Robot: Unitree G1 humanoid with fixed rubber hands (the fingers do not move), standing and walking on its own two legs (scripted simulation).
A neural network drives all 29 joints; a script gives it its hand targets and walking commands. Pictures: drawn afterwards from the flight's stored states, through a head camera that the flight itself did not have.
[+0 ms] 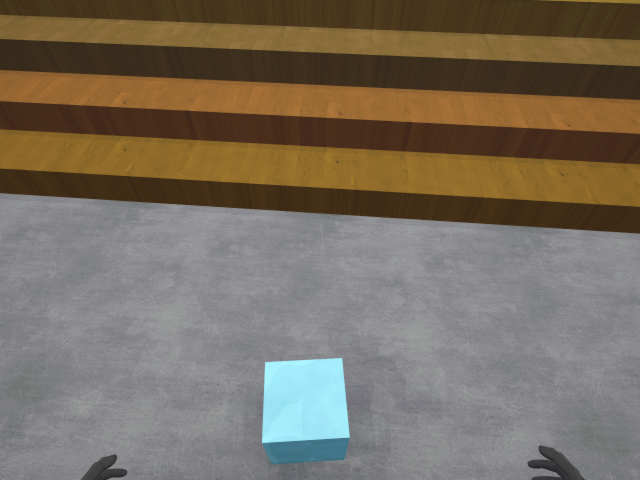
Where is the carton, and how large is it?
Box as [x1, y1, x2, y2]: [262, 358, 349, 463]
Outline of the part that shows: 341,358 265,362 262,443 271,463 344,459 349,435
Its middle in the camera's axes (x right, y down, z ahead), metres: -0.04 +0.47 +1.08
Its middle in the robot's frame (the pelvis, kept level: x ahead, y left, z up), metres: +0.39 +0.05 -0.66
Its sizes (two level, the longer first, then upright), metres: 0.210 0.200 0.250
